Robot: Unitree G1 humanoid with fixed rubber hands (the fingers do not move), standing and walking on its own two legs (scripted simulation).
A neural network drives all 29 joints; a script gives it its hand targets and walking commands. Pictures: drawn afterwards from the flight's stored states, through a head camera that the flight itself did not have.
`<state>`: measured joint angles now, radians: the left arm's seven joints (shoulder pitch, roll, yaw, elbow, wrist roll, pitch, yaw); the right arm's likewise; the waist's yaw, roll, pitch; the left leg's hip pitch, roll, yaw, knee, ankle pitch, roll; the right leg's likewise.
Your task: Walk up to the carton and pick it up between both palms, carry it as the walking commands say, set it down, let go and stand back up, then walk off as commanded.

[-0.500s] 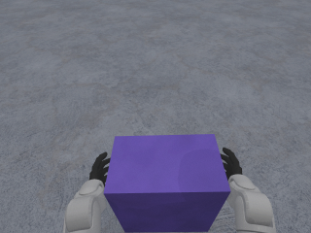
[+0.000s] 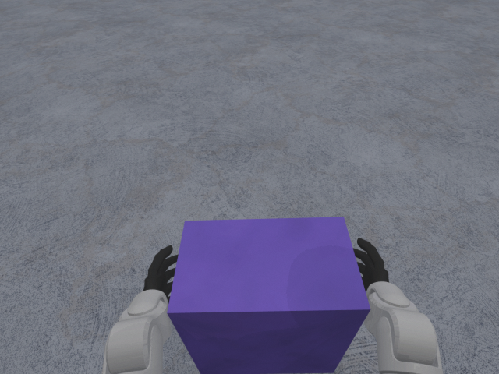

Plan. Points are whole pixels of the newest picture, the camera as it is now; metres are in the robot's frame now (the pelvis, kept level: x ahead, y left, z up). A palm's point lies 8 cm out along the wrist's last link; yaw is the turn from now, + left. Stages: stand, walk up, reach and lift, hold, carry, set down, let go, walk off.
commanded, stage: carry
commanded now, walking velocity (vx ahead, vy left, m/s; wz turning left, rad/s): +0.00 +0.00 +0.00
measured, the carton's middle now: (265, 303) +0.26 +0.00 -0.01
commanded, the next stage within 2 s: hold in 0.64 s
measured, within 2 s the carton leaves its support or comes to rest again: neither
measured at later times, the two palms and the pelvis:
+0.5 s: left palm (159, 300) +0.25 +0.16 +0.04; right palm (375, 293) +0.25 -0.17 +0.04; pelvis -0.01 +0.00 +0.00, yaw +0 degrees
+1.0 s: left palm (164, 271) +0.29 +0.16 +0.05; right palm (373, 264) +0.29 -0.17 +0.06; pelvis +0.00 -0.01 +0.00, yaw +1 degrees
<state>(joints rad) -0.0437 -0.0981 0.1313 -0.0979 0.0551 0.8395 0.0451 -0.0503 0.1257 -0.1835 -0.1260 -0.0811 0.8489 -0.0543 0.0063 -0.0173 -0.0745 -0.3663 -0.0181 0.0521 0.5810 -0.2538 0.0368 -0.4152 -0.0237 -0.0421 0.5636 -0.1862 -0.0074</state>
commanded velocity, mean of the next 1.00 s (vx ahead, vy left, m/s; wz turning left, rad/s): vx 0.00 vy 0.00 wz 0.00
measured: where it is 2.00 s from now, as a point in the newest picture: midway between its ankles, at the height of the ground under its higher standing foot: outside the picture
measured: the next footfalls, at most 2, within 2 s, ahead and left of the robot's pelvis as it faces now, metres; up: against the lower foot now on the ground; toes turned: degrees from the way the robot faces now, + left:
none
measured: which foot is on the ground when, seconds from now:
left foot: down 0.00-1.00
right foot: down 0.00-1.00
